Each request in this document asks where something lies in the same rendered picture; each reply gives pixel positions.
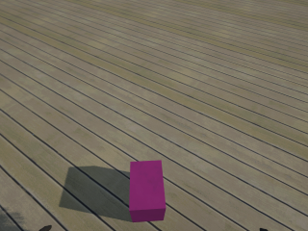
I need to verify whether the carton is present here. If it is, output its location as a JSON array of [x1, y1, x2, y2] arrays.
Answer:
[[129, 160, 167, 222]]

